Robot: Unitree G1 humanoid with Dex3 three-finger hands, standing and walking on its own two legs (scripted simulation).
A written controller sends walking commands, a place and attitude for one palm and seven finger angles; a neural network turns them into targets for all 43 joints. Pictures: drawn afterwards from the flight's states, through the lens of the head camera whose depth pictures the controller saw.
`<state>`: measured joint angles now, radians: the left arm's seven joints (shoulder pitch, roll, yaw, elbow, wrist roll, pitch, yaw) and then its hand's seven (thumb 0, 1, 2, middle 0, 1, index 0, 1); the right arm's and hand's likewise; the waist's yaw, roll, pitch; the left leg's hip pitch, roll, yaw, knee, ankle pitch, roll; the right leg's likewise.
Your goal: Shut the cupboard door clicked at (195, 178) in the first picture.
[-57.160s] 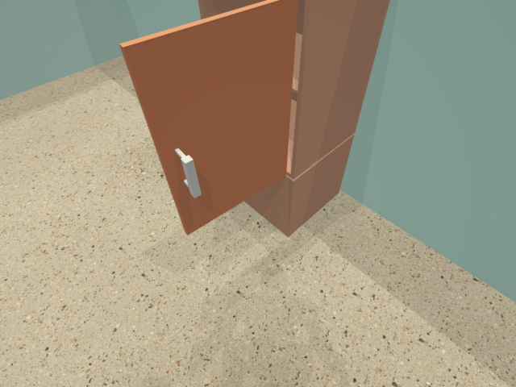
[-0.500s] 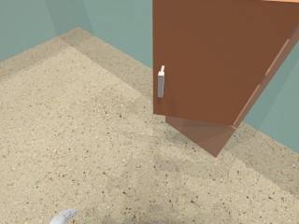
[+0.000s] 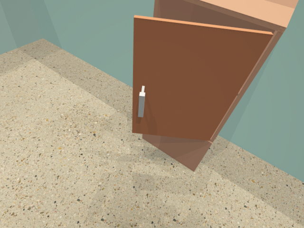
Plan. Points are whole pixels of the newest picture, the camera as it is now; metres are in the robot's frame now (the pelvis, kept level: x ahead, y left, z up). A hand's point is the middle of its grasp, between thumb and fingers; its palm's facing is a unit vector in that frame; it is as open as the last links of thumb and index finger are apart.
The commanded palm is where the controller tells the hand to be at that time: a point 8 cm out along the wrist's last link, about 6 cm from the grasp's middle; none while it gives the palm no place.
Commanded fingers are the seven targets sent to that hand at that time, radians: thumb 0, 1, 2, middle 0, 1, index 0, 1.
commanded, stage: take the last steps up to it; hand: left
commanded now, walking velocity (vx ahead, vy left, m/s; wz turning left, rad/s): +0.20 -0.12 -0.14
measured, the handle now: (141, 101) +0.59 +0.06 -0.07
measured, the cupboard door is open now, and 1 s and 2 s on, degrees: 31 31 31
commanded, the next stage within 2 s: come to a stop and stand still in 0.24 s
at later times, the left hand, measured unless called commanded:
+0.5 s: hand (119, 216) +0.19 +0.10 -0.16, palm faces -0.04 -0.98 -0.21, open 7.2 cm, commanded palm none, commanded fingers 0.00 0.90 0.90 -0.20 -0.30 -0.20 -0.30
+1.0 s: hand out of the picture +0.14 +0.10 -0.17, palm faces -0.02 -0.96 -0.28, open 7.4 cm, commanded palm none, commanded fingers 0.00 0.90 0.90 -0.20 -0.30 -0.20 -0.30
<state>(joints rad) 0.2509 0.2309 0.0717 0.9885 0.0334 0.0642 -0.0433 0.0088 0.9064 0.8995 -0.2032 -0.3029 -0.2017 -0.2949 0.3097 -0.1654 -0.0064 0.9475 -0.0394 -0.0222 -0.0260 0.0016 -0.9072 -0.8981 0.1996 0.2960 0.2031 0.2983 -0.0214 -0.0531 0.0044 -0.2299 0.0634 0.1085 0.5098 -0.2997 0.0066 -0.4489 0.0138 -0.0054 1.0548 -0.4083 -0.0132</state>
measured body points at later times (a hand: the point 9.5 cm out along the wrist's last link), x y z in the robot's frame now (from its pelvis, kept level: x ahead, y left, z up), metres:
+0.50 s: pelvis +0.11 -0.08 +0.00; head +0.15 -0.09 +0.45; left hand +0.19 +0.15 -0.15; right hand +0.11 -0.33 -0.16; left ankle +0.10 +0.04 -0.70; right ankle +0.11 -0.18 -0.74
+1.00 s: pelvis +0.09 -0.10 -0.01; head +0.13 -0.11 +0.44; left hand +0.14 +0.15 -0.15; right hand +0.18 -0.34 -0.16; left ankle +0.16 +0.01 -0.73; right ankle +0.06 -0.21 -0.74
